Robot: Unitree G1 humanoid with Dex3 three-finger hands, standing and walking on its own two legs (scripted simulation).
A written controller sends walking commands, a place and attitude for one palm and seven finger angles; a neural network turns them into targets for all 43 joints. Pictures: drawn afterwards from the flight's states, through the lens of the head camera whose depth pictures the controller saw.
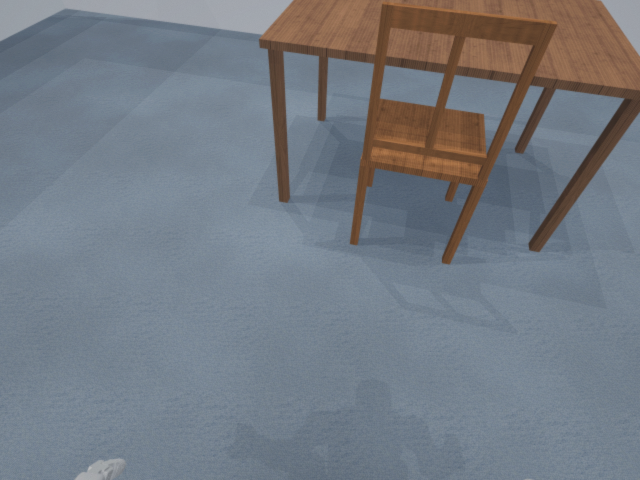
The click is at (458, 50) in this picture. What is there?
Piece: chair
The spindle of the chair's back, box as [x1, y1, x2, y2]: [425, 36, 465, 148]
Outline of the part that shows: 465,37 455,36 425,147 432,148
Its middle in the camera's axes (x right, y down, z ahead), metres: +0.34 -0.40 +1.09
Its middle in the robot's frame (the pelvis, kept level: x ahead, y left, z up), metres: +1.10 -0.30 -0.07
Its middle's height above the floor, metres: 0.70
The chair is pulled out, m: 0.00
